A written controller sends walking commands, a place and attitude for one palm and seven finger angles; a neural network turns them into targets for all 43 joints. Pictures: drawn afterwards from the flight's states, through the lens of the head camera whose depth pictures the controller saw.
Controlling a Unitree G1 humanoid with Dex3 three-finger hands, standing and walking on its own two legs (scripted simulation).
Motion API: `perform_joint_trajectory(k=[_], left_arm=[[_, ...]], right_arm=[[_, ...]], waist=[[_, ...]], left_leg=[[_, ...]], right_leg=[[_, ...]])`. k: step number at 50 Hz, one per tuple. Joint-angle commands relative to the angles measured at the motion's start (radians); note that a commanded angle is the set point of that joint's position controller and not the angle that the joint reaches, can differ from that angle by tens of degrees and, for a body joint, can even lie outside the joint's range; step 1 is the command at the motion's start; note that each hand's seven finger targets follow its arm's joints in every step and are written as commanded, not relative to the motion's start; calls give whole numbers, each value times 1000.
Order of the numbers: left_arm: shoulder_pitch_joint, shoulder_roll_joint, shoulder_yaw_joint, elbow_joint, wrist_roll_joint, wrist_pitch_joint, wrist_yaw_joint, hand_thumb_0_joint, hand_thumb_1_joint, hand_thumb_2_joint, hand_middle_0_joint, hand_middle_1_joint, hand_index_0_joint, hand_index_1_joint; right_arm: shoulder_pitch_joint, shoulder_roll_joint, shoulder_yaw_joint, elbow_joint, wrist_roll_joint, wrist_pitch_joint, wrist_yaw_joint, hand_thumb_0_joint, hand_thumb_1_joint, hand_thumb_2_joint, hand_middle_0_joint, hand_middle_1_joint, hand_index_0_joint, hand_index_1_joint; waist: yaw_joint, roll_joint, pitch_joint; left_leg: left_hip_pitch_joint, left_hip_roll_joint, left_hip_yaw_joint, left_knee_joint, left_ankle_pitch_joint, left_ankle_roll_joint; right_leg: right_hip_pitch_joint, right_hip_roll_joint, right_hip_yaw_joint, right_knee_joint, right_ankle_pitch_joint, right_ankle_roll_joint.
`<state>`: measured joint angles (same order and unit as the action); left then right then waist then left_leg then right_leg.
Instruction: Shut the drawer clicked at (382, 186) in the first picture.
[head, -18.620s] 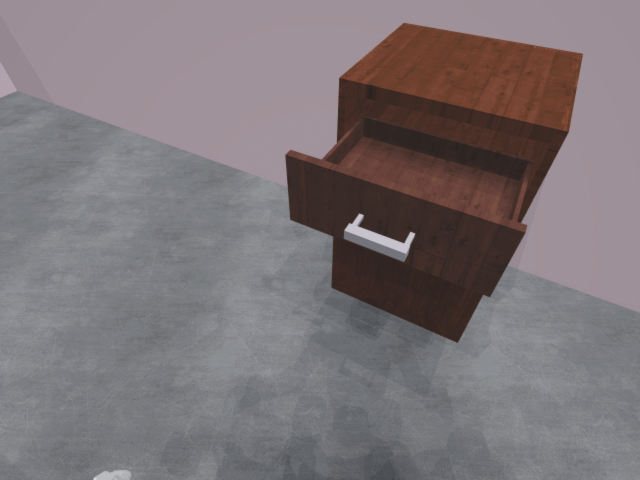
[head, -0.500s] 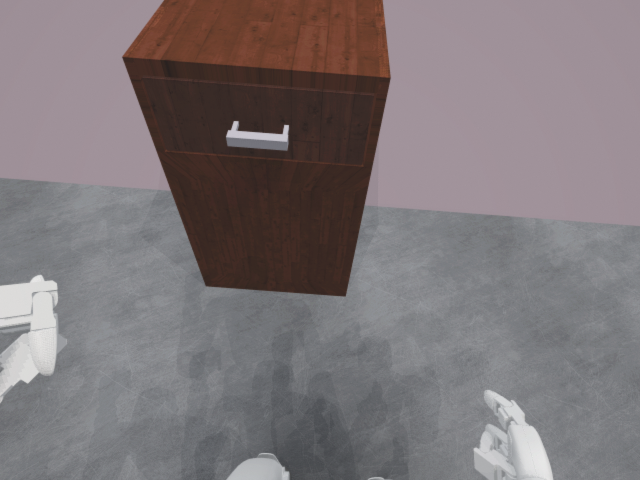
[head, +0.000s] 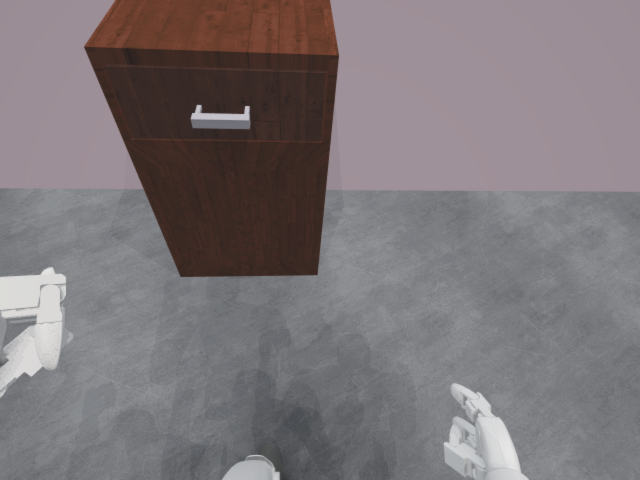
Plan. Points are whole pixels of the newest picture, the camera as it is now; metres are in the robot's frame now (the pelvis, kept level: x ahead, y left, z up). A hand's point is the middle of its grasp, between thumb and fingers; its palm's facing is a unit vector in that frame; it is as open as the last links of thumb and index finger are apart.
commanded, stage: stop stepping back and stand still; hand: left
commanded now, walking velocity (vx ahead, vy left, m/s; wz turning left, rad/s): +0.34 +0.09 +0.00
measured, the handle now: (222, 115) +0.83 +0.26 -0.05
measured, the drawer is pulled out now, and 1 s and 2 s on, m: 0.00 0.00 0.00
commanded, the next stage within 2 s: let the arm hang, fingers relaxed in 0.94 s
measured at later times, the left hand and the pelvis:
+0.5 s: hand (21, 396) +0.16 +0.24 +0.17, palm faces +0.40 -0.82 -0.42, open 3.2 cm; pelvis -0.01 +0.00 +0.00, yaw +1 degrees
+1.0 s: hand (74, 346) +0.20 +0.22 +0.16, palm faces +0.33 -0.82 -0.46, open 3.2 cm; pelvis +0.01 -0.02 +0.00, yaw +0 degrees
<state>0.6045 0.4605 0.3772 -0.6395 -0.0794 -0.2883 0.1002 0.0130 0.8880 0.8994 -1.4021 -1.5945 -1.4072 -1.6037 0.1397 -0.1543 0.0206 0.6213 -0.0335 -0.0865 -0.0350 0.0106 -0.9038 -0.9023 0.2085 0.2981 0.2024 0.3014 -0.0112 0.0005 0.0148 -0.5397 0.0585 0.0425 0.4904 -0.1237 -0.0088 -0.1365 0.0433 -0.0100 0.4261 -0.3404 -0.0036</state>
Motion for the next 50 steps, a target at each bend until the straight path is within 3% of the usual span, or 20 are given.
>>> perform_joint_trajectory(k=[1,3,4,5,6,7,9,12,14,16,18,21,24,27,30,33,36,40,50], left_arm=[[111,131,162,-140,-14,6,48,0,900,900,-1400,-1600,-1400,-1600],[50,118,141,-104,2,12,56,0,900,900,-1400,-1600,-1400,-1600],[-4,129,137,-116,4,8,56,0,900,900,-1400,-1600,-1400,-1600],[40,115,128,-45,7,0,57,0,900,900,-1400,-1600,-1400,-1600],[44,104,121,-55,11,-1,57,0,900,900,-1400,-1600,-1400,-1600],[18,101,116,-90,19,-5,58,0,900,900,-1400,-1600,-1400,-1600],[-4,110,114,-140,31,-11,57,0,900,900,-1400,-1600,-1400,-1600],[65,88,104,-148,33,-11,53,0,900,900,-1400,-1600,-1400,-1600],[99,107,124,-143,25,-9,53,0,900,900,-1400,-1600,-1400,-1600],[95,94,117,-120,18,-10,55,0,900,900,-1400,-1600,-1400,-1600],[40,84,109,-116,20,-9,62,0,900,900,-1400,-1600,-1400,-1600],[-26,71,84,-78,25,-4,60,0,900,900,-1400,-1600,-1400,-1600],[-79,74,83,-76,33,-2,55,0,900,900,-1400,-1600,-1400,-1600],[-69,61,74,-92,40,-1,54,0,900,900,-1400,-1600,-1400,-1600],[-2,59,80,-102,35,6,50,0,900,900,-1400,-1600,-1400,-1600],[23,67,88,-108,24,15,47,0,900,900,-1400,-1600,-1400,-1600],[17,68,89,-100,19,23,47,0,900,900,-1400,-1600,-1400,-1600],[-12,82,94,-110,21,25,48,0,900,900,-1400,-1600,-1400,-1600],[54,89,109,-131,14,18,47,0,900,900,-1400,-1600,-1400,-1600]], right_arm=[[-41,-137,-51,-166,33,-18,-39,0,-900,-900,200,300,200,300],[-36,-163,-48,-165,42,-36,-56,0,-900,-900,200,300,200,300],[-40,-183,-58,-169,48,-53,-64,0,-900,-900,200,300,200,300],[-23,-183,-60,-156,50,-68,-69,0,-900,-900,200,300,200,300],[-15,-181,-53,-154,41,-74,-71,0,-900,-900,200,300,200,300],[-18,-185,-53,-155,37,-79,-72,0,-900,-900,200,300,200,300],[-30,-192,-56,-159,35,-93,-72,0,-900,-900,200,300,200,300],[-13,-183,-63,-163,35,-105,-56,0,-900,-900,200,300,200,300],[-8,-180,-68,-160,31,-102,-49,0,-900,-900,200,300,200,300],[0,-173,-71,-146,32,-90,-48,0,-900,-900,200,300,200,300],[-1,-175,-72,-132,31,-82,-53,0,-900,-900,200,300,200,300],[-5,-173,-65,-125,33,-87,-64,0,-900,-900,200,300,200,300],[-28,-169,-52,-133,28,-94,-74,0,-900,-900,200,300,200,300],[-28,-162,-45,-142,25,-99,-71,0,-900,-900,200,300,200,300],[-27,-151,-45,-153,25,-93,-61,0,-900,-900,200,300,200,300],[-25,-150,-49,-151,27,-78,-53,0,-900,-900,200,300,200,300],[-23,-151,-46,-150,30,-67,-55,0,-900,-900,200,300,200,300],[-21,-152,-45,-152,33,-65,-62,0,-900,-900,200,300,200,300],[-18,-157,-54,-168,42,-51,-53,0,-900,-900,200,300,200,300]], waist=[[-16,-84,-108],[-14,-23,-26],[-13,-30,-11],[-11,16,-16],[-10,111,-30],[-5,160,-27],[3,160,-28],[5,113,-84],[2,46,-92],[-3,-37,-58],[-11,-15,-23],[-17,31,8],[-8,107,32],[5,107,8],[8,63,-53],[4,-3,-75],[1,30,-81],[6,59,-99],[7,45,-117]], left_leg=[[329,-36,-29,169,-70,-2],[332,-5,-64,-21,-14,25],[341,20,-97,-64,11,35],[377,47,-143,-100,-54,50],[345,68,-204,-184,-144,58],[283,81,-256,-271,-276,60],[202,73,-268,-333,-400,61],[256,17,-166,-232,-298,35],[312,-15,-112,-121,-197,22],[376,-30,-77,24,-112,13],[393,-24,-73,80,-78,14],[435,2,-102,4,-65,24],[372,38,-186,-163,-194,45],[309,43,-217,-267,-327,44],[349,3,-139,-184,-201,29],[422,-12,-84,-61,-45,26],[454,3,-82,-47,69,36],[482,15,-90,-54,185,45],[456,9,-77,-16,254,45]], right_leg=[[-284,-241,90,-125,136,-106],[-248,-152,36,-81,129,-29],[-222,-118,17,-69,116,-5],[-242,-94,18,-71,46,4],[-200,-63,-5,-41,-11,8],[-139,-37,-15,-11,-51,8],[-48,-19,-15,-8,-60,2],[-37,-38,-11,-86,-73,-15],[-102,-75,20,-152,-109,-29],[-233,-141,86,-214,-132,-57],[-296,-165,108,-210,-106,-71],[-298,-108,57,-153,-56,-31],[-229,-46,14,-97,-72,-2],[-124,-20,-1,-80,-70,-5],[-95,-46,14,-142,-38,-17],[-148,-89,43,-180,49,-23],[-153,-85,34,-141,159,-7],[-131,-68,10,-105,205,10],[-92,-84,12,-100,283,12]])
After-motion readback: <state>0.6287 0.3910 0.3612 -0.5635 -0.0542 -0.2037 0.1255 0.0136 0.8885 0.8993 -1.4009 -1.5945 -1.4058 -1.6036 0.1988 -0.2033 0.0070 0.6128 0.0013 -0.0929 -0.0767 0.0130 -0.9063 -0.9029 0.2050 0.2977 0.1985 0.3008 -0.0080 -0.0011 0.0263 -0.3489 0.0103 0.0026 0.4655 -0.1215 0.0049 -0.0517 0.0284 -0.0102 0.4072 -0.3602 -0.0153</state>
